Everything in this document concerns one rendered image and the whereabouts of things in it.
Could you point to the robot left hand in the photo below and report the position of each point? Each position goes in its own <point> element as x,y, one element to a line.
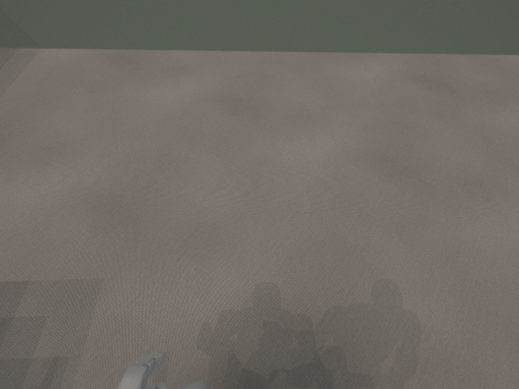
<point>136,375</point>

